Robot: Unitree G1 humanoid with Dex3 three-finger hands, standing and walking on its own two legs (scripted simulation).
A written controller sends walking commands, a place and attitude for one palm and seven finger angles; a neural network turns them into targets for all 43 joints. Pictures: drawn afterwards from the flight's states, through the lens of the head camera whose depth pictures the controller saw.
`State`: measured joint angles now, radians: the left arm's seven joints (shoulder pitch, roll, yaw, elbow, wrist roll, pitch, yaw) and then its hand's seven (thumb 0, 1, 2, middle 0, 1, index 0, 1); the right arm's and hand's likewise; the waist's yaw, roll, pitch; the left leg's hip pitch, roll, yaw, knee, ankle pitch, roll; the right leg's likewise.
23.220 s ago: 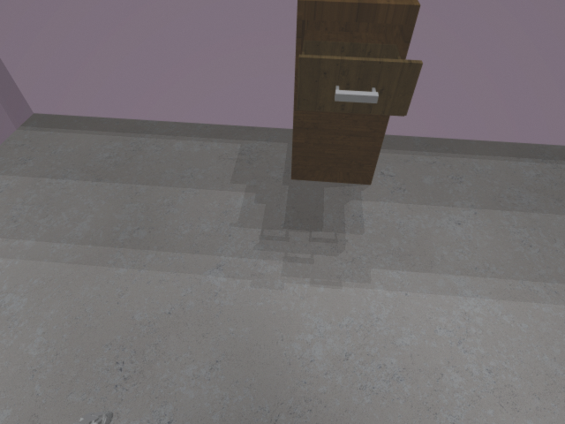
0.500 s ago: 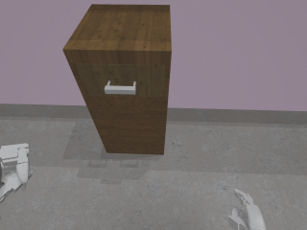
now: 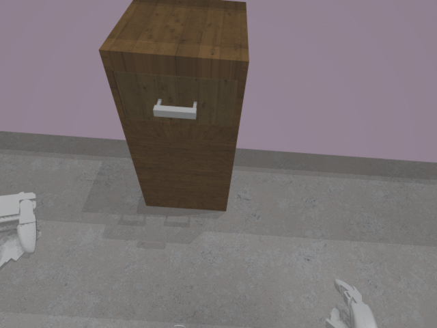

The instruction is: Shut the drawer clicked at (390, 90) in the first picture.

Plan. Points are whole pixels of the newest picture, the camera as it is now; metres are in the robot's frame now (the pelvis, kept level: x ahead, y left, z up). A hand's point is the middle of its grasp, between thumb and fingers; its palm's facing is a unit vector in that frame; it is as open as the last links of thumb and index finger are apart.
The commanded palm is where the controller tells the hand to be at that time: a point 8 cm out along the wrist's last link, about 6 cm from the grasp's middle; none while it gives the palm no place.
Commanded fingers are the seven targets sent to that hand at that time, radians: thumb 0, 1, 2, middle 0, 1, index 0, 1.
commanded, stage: step back with the hand held close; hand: left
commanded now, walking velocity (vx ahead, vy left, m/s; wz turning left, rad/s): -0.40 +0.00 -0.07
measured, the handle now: (176, 107) +0.75 +0.15 -0.07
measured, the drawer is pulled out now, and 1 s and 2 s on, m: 0.00 0.00 0.00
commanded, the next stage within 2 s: stop stepping back and stand still in 0.48 s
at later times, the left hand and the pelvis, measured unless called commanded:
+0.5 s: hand out of the picture +0.12 +0.28 +0.17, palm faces +0.36 -0.82 -0.45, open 3.2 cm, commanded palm +0.05 +0.31 +0.18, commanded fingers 0.00 0.90 0.90 -1.40 -1.60 -1.40 -1.60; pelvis -0.08 +0.03 +0.00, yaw +1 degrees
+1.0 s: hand out of the picture -0.01 +0.31 +0.18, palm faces +0.36 -0.86 -0.37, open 3.2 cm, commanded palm -0.03 +0.34 +0.18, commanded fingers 0.00 0.90 0.90 -1.40 -1.60 -1.40 -1.60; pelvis -0.19 +0.08 +0.00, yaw -6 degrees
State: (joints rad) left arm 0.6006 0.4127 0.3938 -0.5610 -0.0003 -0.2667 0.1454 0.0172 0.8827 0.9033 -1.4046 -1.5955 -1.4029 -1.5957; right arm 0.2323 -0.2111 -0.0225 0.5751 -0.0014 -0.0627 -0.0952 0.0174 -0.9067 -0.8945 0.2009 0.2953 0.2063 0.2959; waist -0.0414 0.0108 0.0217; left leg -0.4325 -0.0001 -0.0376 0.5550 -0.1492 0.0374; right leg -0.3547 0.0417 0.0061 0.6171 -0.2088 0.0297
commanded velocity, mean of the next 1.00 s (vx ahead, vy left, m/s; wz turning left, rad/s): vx -0.12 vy -0.02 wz -0.04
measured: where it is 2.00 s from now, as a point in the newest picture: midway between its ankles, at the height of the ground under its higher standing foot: outside the picture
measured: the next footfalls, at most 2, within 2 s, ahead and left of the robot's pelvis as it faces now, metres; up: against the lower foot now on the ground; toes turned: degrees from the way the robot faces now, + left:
right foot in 0.06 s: +0.02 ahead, -0.13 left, +0.00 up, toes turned +4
right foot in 0.60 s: -0.16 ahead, -0.11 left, +0.00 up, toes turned -1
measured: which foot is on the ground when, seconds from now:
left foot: down 0.00-0.84, up 0.86-1.00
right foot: up 0.00-0.04, down 0.06-0.36, up 0.38-0.58, down 0.60-1.00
